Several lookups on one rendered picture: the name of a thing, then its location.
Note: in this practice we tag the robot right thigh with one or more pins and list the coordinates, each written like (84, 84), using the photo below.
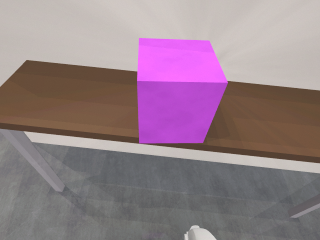
(198, 234)

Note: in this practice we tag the right robot shin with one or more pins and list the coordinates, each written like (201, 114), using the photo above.
(194, 226)

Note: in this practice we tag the carton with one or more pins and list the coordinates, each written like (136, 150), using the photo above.
(180, 84)

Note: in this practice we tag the table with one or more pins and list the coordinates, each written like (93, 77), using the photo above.
(102, 103)

